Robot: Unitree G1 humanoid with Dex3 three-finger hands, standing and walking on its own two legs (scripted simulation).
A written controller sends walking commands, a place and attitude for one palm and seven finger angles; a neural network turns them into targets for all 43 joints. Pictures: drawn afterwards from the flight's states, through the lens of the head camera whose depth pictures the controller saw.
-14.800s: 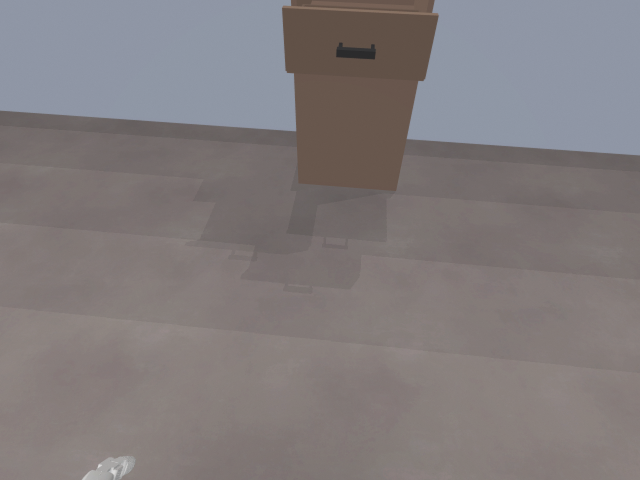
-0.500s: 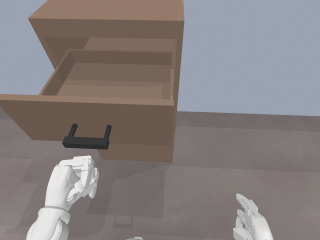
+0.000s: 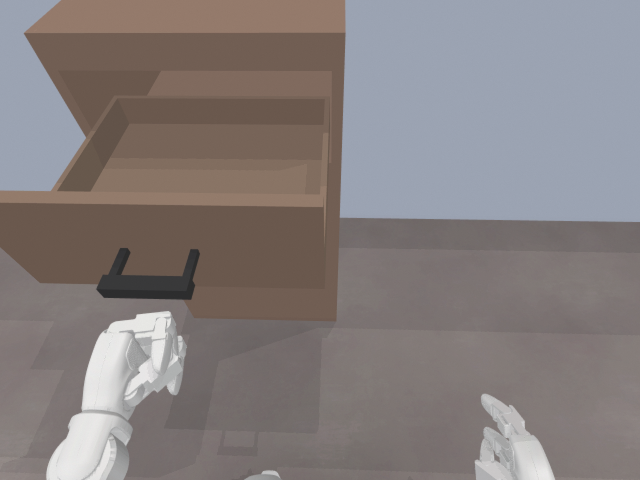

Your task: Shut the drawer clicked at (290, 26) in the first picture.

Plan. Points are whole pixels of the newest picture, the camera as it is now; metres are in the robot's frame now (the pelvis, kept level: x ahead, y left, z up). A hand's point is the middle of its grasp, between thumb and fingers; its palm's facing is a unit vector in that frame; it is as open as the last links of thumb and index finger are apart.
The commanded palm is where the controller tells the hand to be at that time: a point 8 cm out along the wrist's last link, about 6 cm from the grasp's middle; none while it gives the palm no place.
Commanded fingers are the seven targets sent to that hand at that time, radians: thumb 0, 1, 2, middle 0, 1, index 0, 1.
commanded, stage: bring the fist close to the handle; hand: left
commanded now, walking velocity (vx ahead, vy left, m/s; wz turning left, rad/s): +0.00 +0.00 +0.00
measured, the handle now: (152, 272) +0.35 +0.24 +0.06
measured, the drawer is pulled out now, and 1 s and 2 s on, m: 0.29 0.22 0.11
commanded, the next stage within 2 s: push the drawer shut in 0.04 s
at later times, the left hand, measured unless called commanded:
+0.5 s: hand (177, 325) +0.28 +0.18 +0.06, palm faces +0.01 -1.00 -0.05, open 3.3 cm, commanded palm +0.27 +0.24 +0.06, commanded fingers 0.00 0.90 0.90 -1.40 -1.60 -1.40 -1.60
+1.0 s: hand (190, 279) +0.35 +0.18 +0.06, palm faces +0.00 -1.00 -0.05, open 3.2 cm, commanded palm +0.33 +0.24 +0.06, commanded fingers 0.00 0.90 0.90 -1.40 -1.60 -1.40 -1.60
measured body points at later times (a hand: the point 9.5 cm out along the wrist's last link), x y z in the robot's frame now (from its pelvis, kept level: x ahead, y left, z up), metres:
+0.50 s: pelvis +0.00 +0.00 +0.00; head +0.05 -0.01 +0.45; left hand +0.27 +0.24 +0.06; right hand +0.16 -0.24 -0.09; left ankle +0.01 +0.12 -0.70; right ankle -0.01 -0.09 -0.70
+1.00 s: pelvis -0.02 +0.01 +0.00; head +0.04 +0.01 +0.45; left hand +0.34 +0.24 +0.06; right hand +0.12 -0.24 -0.11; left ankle +0.01 +0.12 -0.70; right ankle -0.01 -0.09 -0.70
